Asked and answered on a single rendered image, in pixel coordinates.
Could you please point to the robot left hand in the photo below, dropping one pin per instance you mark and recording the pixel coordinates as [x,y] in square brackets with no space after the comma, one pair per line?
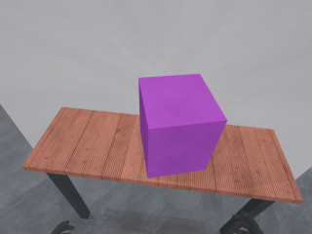
[62,227]

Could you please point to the table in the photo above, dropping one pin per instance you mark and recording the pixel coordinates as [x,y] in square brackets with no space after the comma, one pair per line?
[247,162]

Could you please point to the carton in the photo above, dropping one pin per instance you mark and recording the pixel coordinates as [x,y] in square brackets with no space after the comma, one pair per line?
[180,124]

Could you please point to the robot right hand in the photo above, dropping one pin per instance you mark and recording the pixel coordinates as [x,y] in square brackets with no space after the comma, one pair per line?
[249,224]

